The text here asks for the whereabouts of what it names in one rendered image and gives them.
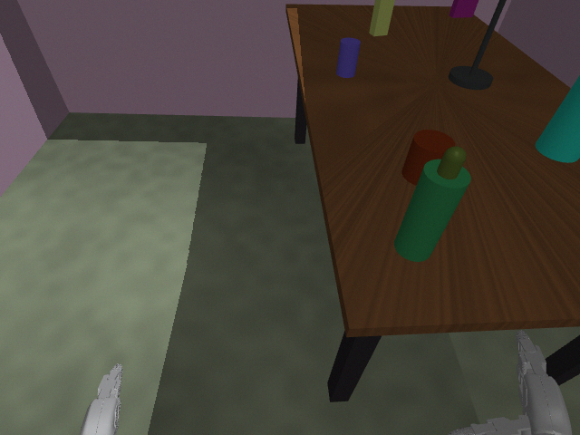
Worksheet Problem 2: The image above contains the desk lamp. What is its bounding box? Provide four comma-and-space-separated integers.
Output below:
449, 0, 507, 90

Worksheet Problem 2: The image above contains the right robot hand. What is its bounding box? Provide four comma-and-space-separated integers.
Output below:
448, 330, 572, 435

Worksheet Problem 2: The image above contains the table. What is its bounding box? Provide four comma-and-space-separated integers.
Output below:
285, 4, 580, 402

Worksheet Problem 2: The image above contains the left robot hand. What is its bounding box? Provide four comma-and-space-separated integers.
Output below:
80, 363, 122, 435

